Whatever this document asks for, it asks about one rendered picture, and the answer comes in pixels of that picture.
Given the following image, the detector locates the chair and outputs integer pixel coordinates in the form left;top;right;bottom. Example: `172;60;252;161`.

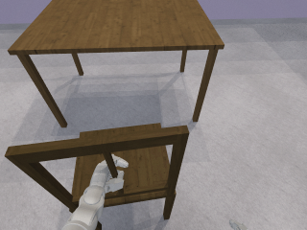
4;123;190;230

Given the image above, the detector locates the left robot forearm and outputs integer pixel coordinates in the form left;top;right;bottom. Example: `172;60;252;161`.
61;185;106;230

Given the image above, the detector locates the robot right hand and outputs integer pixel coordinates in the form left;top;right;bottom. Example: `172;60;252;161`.
229;219;248;230

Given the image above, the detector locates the robot left hand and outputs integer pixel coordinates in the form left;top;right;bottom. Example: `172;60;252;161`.
89;154;129;194

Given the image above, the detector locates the table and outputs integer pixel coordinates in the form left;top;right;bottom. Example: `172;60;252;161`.
8;0;224;128

